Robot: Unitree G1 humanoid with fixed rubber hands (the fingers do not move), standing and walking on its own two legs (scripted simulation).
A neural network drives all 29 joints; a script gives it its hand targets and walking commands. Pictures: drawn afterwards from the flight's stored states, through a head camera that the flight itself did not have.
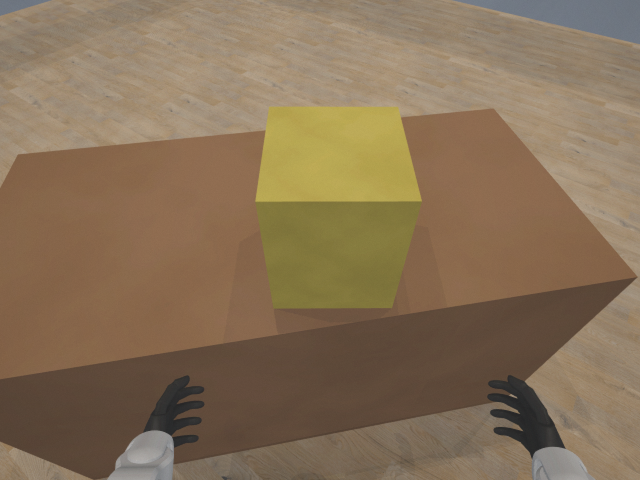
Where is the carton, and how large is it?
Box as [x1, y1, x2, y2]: [255, 107, 421, 308]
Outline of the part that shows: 269,107 255,202 273,308 391,307 421,202 398,108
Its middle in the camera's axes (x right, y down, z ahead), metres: +0.02 -0.04 +0.63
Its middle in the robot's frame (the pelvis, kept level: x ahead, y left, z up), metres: +0.49 +0.01 +0.02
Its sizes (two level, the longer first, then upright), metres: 0.210 0.200 0.250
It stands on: a pedestal, 0.67 m high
